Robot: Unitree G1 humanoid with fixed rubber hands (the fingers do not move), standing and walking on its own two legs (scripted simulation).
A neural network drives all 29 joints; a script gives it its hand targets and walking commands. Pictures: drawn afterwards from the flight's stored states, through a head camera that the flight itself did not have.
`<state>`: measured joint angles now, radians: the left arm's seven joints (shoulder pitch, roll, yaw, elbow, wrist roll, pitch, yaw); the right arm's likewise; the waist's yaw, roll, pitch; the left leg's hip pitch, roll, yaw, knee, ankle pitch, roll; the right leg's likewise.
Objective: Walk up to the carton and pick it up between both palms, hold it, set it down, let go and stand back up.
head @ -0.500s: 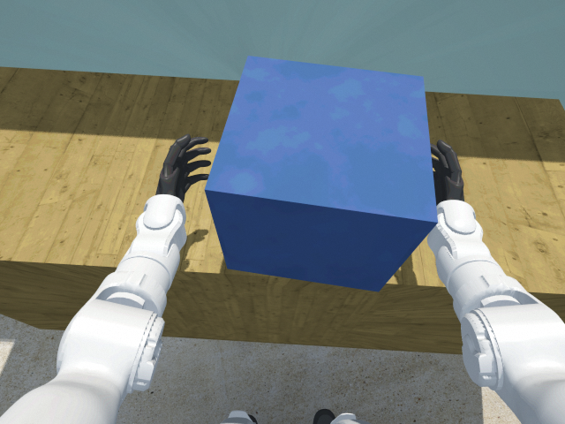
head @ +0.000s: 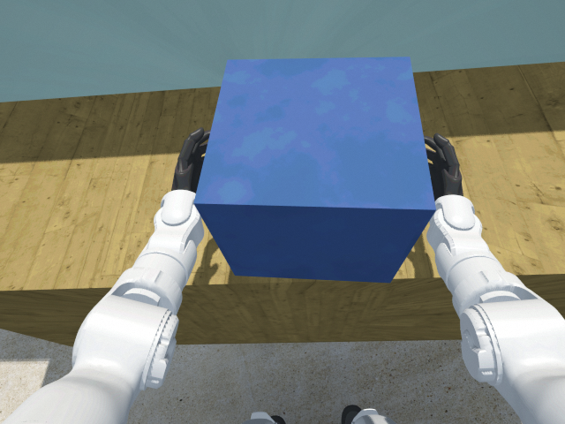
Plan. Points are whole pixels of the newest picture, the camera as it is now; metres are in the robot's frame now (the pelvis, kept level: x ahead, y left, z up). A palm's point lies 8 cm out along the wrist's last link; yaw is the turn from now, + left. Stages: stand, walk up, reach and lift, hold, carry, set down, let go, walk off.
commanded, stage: reach and lift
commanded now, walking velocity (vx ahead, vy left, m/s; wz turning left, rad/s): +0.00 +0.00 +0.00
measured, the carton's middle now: (313, 177) +0.47 -0.04 +0.00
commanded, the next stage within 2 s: none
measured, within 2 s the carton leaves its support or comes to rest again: leaves its support in 1.94 s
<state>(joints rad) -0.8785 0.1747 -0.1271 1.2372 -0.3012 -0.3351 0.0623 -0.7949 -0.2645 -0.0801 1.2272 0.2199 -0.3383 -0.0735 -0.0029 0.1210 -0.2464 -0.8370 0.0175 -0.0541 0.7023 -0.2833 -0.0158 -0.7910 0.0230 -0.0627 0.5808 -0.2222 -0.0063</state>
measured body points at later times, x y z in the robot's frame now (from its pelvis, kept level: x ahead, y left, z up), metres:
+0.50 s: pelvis +0.00 +0.00 +0.00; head +0.10 +0.02 +0.44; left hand +0.45 +0.15 +0.04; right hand +0.42 -0.21 +0.02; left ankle +0.00 +0.11 -0.71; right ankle +0.01 -0.12 -0.71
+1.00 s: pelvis +0.00 +0.00 +0.00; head +0.10 +0.00 +0.44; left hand +0.44 +0.14 +0.04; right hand +0.41 -0.22 +0.02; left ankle +0.00 +0.11 -0.71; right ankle +0.01 -0.12 -0.71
